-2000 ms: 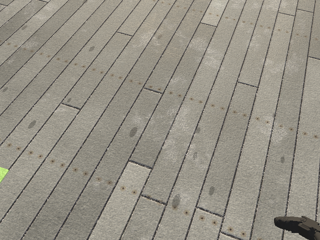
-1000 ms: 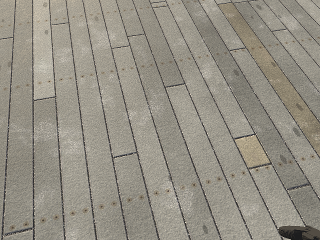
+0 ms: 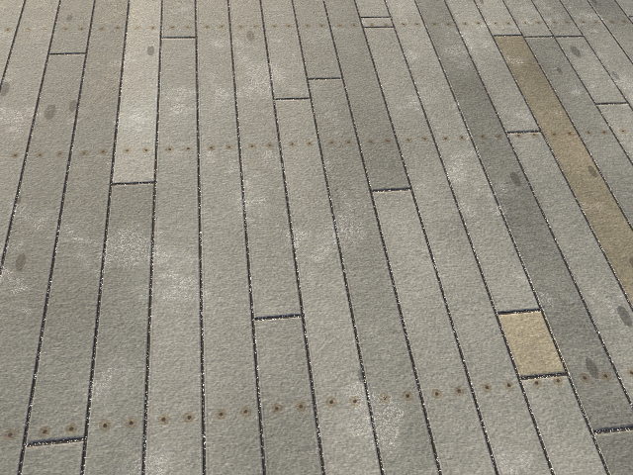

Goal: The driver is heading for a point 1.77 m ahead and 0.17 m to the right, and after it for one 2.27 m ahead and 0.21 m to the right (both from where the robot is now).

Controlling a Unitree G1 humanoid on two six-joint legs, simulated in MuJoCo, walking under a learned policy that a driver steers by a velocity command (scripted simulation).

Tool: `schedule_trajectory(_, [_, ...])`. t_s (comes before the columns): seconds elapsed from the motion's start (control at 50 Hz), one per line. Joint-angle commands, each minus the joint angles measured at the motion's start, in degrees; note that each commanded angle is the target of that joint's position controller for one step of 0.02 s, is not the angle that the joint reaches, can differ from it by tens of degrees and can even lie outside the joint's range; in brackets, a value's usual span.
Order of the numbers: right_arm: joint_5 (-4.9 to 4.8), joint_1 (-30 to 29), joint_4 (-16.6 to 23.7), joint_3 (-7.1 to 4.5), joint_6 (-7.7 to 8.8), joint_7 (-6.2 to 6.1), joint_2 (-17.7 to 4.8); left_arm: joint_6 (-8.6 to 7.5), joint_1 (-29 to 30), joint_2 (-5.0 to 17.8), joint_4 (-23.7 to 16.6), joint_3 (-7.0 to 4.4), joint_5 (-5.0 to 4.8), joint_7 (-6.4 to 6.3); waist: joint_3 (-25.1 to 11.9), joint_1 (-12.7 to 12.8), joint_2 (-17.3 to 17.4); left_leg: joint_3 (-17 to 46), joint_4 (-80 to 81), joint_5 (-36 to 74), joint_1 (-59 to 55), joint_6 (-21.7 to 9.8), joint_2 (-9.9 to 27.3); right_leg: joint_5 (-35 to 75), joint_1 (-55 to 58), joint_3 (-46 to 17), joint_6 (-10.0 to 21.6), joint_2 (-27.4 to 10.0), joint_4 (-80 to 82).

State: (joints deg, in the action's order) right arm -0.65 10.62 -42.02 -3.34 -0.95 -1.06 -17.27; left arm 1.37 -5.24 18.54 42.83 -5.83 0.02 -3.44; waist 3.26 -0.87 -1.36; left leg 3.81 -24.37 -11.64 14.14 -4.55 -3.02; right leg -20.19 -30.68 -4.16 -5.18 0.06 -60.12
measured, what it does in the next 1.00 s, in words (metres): steps on the spot: right foot, then right foot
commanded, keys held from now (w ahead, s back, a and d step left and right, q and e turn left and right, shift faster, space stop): q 0.18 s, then no key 0.06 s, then e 0.74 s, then w+e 0.02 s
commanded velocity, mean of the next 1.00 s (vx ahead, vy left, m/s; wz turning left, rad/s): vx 0.00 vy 0.00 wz -0.08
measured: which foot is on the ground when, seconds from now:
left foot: down 0.00-0.94, up 0.96-1.00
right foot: up 0.00-0.28, down 0.30-0.66, up 0.68-0.92, down 0.94-1.00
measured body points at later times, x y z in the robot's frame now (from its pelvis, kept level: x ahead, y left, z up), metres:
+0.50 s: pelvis +0.03 -0.05 -0.01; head +0.05 -0.05 +0.44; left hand +0.13 +0.23 -0.11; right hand +0.22 -0.29 -0.12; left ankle +0.01 +0.08 -0.75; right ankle +0.06 -0.16 -0.75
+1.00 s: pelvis +0.03 -0.09 -0.02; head +0.07 -0.11 +0.43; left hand +0.24 +0.17 -0.10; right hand +0.11 -0.40 -0.14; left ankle +0.00 +0.07 -0.71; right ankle +0.03 -0.18 -0.75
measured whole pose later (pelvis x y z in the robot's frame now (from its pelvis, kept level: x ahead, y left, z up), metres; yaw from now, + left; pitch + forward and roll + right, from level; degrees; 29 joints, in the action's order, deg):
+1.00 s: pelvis +0.03 -0.09 -0.02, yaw -9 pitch +1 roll +1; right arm 0.3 9.2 -42.7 -4.4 -1.2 -1.7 -18.7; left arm 2.1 -8.9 18.5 36.7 -3.7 -0.2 1.1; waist 4.4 -0.8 1.9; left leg -1.8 -49.8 -30.2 19.2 3.1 4.6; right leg -17.4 -19.8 0.7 3.0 1.1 -35.7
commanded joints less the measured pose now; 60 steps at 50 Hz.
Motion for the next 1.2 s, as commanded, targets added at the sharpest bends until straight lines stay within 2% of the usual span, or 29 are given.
schedule_trajectory(0.02, [-0.1,-0.3,3.9,-2.79,0.21,-0.87,-10.5,-1.14,1.8,3.7,-3.8,-0.73,-0.05,-0.1,-6.7,-0.3,8.0,16.0,5.7,14.6,-10.7,-8.2,13.5,2.3,-4.8,-1.7,-1.1,-0.1,6.3])
schedule_trajectory(0.1, [0.07,-1.1,4.6,-3.13,-0.27,-0.83,-11.1,-1.95,2.5,3.9,-3.8,-0.62,-0.19,0.48,-5.4,-0.9,9.6,19.3,5.6,7.9,-7.0,-8.3,12.4,2.1,-0.5,-2.4,-1.3,0.6,13.9])
schedule_trajectory(0.18, [0.04,-2.2,5.5,-3.33,-0.81,-0.44,-11.3,-3.2,2.0,4.4,-3.9,-0.62,-0.52,1.4,-6.4,-1.1,10.1,23.5,3.2,12.6,-6.2,-8.7,12.2,0.1,4.3,-2.6,-0.4,1.9,19.5])
schedule_trajectory(0.24, [-0.12,-3.5,6.1,-2.8,-1.27,-0.44,-10.2,-3.94,-0.9,4.6,-3.0,-0.48,-0.69,2.38,-8.5,-0.3,10.4,24.5,-0.3,21.1,-7.5,-7.8,12.0,1.6,9.7,-1.3,0.9,1.7,26.3])
schedule_trajectory(0.28, [-0.4,-3.9,5.8,-1.6,-1.59,-0.85,-7.6,-4.37,-4.2,3.8,-1.7,-0.05,-0.19,3.18,-9.3,1.9,9.0,21.9,-2.9,18.5,-5.4,-4.3,9.6,15.4,18.9,-0.4,3.0,0.1,39.7])
schedule_trajectory(0.3, [0.65,-0.7,5.0,-0.52,-1.28,-0.89,-4.6,-4.38,-3.5,5.2,-2.2,0.17,0.97,3.21,-10.2,0.2,4.0,18.4,-5.9,8.8,-2.6,-1.0,6.4,23.8,24.4,-7.0,5.2,-6.1,42.2])
schedule_trajectory(0.32, [2.3,4.8,3.8,0.11,-0.73,-0.66,-2.8,-4.09,-0.2,7.3,-3.4,0.52,1.92,3.01,-9.7,-4.6,-7.6,11.3,-11.8,-12.7,1.4,2.3,-0.6,39.6,26.6,-15.8,10.3,-14.1,41.0])
schedule_trajectory(0.34, [2.36,3.2,4.0,-0.32,-0.48,-0.7,-4.6,-4.17,1.2,3.1,-2.8,2.19,3.24,3.34,-7.8,-4.5,-10.8,8.2,-11.2,-19.1,1.4,5.1,0.3,35.4,20.0,-21.0,17.8,-17.8,42.0])
schedule_trajectory(0.36, [2.61,2.6,3.0,-0.74,-0.35,-0.85,-6.6,-4.36,3.1,1.6,-3.1,2.78,2.15,3.78,-6.3,-3.9,-8.2,6.8,-9.8,-15.4,-0.5,6.6,2.2,28.4,18.9,-19.2,17.7,-14.9,42.6])
schedule_trajectory(0.42, [2.29,-2.3,2.4,-0.99,-0.24,-0.77,-6.3,-3.87,0.4,6.8,-1.7,1.61,-0.19,3.56,-4.6,-0.7,-7.1,5.4,-1.0,-0.5,-4.4,6.9,2.1,16.4,17.8,-15.1,11.7,-7.9,41.4])
schedule_trajectory(0.46, [1.74,-2.4,2.4,-1.13,-0.12,-0.84,-6.5,-3.62,-0.1,8.7,-1.9,1.3,-0.25,3.23,-3.9,-0.9,-6.8,3.0,-2.4,-0.8,-5.5,5.9,1.7,13.3,15.6,-15.5,10.9,-7.0,41.5])
schedule_trajectory(0.58, [1.2,-0.3,1.6,-2.21,0.89,-1.14,-6.1,-2.26,-0.3,8.4,-4.1,0.68,-1.58,2.48,-6.6,-0.2,-2.7,0.7,-4.6,2.0,-4.8,4.5,2.0,22.3,15.9,-17.5,12.9,-4.8,34.9])
schedule_trajectory(0.64, [1.19,1.5,1.5,-3.13,0.67,-1.1,-7.6,-1.33,0.0,6.9,-5.6,0.81,-1.79,2.43,-6.8,-0.1,4.1,5.1,-0.5,7.3,-9.4,0.7,7.3,16.8,8.9,-12.0,9.6,0.0,27.4])
schedule_trajectory(0.68, [1.86,2.0,1.8,-3.55,0.61,-1.44,-9.4,-0.88,-1.9,5.6,-5.9,1.04,-1.47,2.83,-5.9,-0.1,13.4,16.6,4.4,20.5,-12.8,-8.4,21.4,-4.5,0.2,-3.0,5.5,4.3,13.6])
schedule_trajectory(0.7, [1.97,1.1,2.8,-3.03,0.9,-1.81,-8.4,-0.72,-1.6,7.5,-6.0,0.19,-1.21,2.99,-5.7,-0.6,12.8,19.9,5.2,27.4,-11.9,-12.8,27.1,-16.2,-2.6,-1.7,4.0,2.5,0.8])
schedule_trajectory(0.72, [1.72,-0.5,3.6,-2.58,1.14,-2.09,-7.8,-0.37,-2.0,8.5,-5.9,-0.52,-1.29,3.16,-4.9,0.4,7.9,17.6,4.9,29.3,-10.1,-13.1,27.2,-16.1,-3.3,-2.2,3.0,0.5,-5.8])
schedule_trajectory(0.74, [1.08,-2.9,3.9,-2.56,1.23,-2.19,-7.9,0.21,-2.6,7.3,-5.7,-0.34,-1.6,3.29,-3.6,1.7,5.5,12.8,4.6,26.9,-9.3,-10.6,24.4,-13.2,-3.4,-2.0,2.4,-1.2,-4.6])
schedule_trajectory(0.82, [0.82,-2.3,3.1,-3.42,0.11,-2.13,-10.4,0.62,0.2,3.7,-8.0,1.41,-1.59,4.55,-4.2,-0.8,9.0,0.7,4.0,28.1,-10.1,-7.4,18.1,-4.4,1.9,4.1,0.7,-2.5,8.2])
schedule_trajectory(0.9, [-0.55,-1.8,2.7,-3.81,-0.46,-1.42,-11.6,0.88,-2.5,5.6,-8.8,0.57,-1.64,5.63,-6.8,0.0,10.0,-2.9,-0.5,25.1,-9.5,-5.2,19.0,2.7,11.6,8.7,3.0,-0.5,23.5])
schedule_trajectory(0.92, [-1.12,-1.9,2.5,-3.62,-0.17,-1.21,-10.9,1.06,-5.1,6.0,-8.1,0.08,-1.32,5.38,-7.2,1.4,9.1,-4.7,-4.0,21.6,-7.2,-3.3,18.2,7.6,16.3,9.7,4.5,0.9,29.5])
schedule_trajectory(0.94, [-0.81,1.6,1.1,-3.1,0.42,-0.7,-8.9,1.15,-8.0,8.0,-7.6,-0.93,-1.01,4.55,-8.1,2.0,4.5,-8.3,-11.6,14.3,-2.4,0.4,15.4,15.2,23.8,6.5,6.6,1.2,35.0])
schedule_trajectory(0.96, [2.05,2.2,2.4,-2.09,0.84,-0.3,-5.7,1.16,-10.5,15.1,-8.7,-2.77,-1.13,3.31,-8.4,1.7,-10.9,-12.3,-28.3,-11.2,13.4,6.4,9.2,37.4,34.2,-13.2,12.4,-11.5,37.5])
schedule_trajectory(0.98, [2.41,-2.8,5.7,-1.5,1.13,-0.5,-4.7,-0.07,-10.4,17.4,-10.3,-2.46,1.16,3.77,-12.1,3.4,-14.9,-4.4,-41.3,-30.3,22.4,8.7,1.9,46.2,32.2,-30.3,25.9,-23.6,38.6])
schedule_trajectory(1.0, [0.98,-4.5,5.9,-2.34,1.1,-0.59,-7.5,-1.37,-11.5,14.4,-9.8,-1.91,1.14,4.3,-13.5,5.3,-6.7,0.6,-46.3,-28.0,23.6,8.2,3.7,30.1,31.6,-28.5,27.2,-21.8,41.3])
schedule_trajectory(1.02, [-0.02,-4.6,5.9,-2.63,1.29,-0.36,-8.0,-2.28,-10.8,12.3,-8.8,-1.36,0.04,4.27,-10.0,3.6,-5.6,1.3,-44.7,-21.9,25.2,6.7,5.3,10.7,29.6,-24.9,23.6,-17.8,43.3])
schedule_trajectory(1.04, [0.12,-4.4,5.1,-3.05,1.5,-0.44,-8.5,-2.48,-8.8,10.3,-8.6,-0.9,-1.08,3.93,-7.1,2.7,-3.4,1.2,-41.0,-16.4,26.1,6.0,6.9,-5.7,27.6,-23.3,20.2,-14.9,45.3])
schedule_trajectory(1.06, [0.47,-5.1,5.1,-3.35,1.65,-0.5,-9.3,-2.49,-7.2,8.9,-8.9,-0.18,-1.4,3.53,-4.6,2.3,-5.0,1.1,-37.6,-12.3,25.8,6.1,7.1,-11.4,25.2,-22.9,19.0,-13.5,47.1])
schedule_trajectory(1.12, [0.67,-4.7,4.9,-2.99,3.35,0.45,-7.4,-2.85,-7.4,8.3,-9.7,0.24,-0.32,2.4,-4.0,1.7,-6.3,0.1,-31.4,-4.3,22.1,6.8,5.4,-8.7,23.0,-20.3,18.4,-10.4,49.7])
schedule_trajectory(1.2, [0.51,-6.6,4.6,-1.97,5.02,1.16,-5.1,-3.52,-9.7,8.8,-8.8,-0.02,-0.71,2.0,-3.6,2.9,-6.4,-0.5,-17.4,0.4,18.5,8.0,4.1,-2.7,23.0,-17.0,18.0,-9.1,48.7])
Keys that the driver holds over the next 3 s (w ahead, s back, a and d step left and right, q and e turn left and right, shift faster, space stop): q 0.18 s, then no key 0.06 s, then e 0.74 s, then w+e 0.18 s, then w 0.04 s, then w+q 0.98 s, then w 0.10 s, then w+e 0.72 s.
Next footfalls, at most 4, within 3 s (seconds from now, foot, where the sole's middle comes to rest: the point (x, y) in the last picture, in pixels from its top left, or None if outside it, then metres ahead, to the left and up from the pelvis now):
0.30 right None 0.10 -0.15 -0.78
0.94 right None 0.07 -0.19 -0.78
1.46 left None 0.27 0.00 -0.78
1.92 right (420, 420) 0.56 -0.26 -0.78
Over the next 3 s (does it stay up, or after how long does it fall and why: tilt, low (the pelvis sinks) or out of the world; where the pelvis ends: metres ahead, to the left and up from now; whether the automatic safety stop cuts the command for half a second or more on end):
stays up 0.97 -0.08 -0.03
